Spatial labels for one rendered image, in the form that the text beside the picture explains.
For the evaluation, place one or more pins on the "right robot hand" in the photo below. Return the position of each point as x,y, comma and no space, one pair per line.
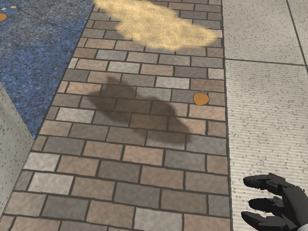
290,212

